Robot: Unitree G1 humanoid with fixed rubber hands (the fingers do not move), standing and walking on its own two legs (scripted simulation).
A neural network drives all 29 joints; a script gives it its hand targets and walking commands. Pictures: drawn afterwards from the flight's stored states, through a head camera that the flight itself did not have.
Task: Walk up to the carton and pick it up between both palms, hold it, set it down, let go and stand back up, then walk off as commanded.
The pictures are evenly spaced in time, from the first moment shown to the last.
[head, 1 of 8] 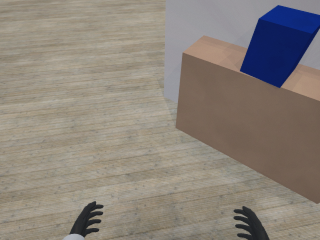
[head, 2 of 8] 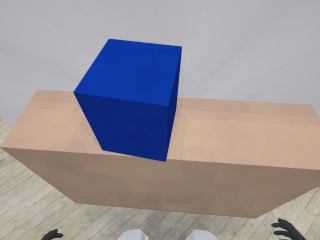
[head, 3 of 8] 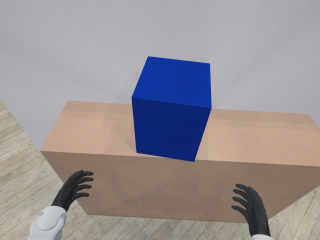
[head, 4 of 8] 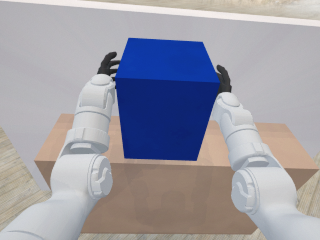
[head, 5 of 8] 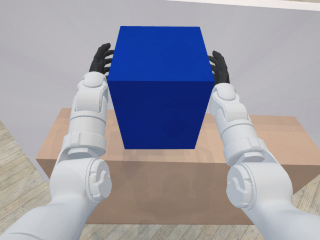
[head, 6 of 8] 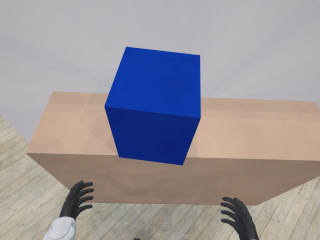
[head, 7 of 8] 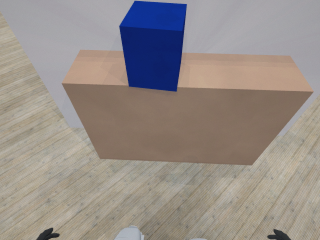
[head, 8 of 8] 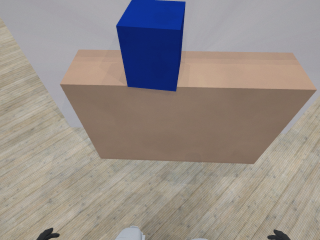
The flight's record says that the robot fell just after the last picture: no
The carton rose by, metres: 0.20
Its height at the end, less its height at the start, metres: +0.00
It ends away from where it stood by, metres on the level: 0.05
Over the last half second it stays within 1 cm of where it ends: yes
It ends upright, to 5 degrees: yes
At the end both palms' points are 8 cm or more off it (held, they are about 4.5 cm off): yes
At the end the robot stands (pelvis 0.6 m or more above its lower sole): yes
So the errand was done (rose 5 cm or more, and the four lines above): yes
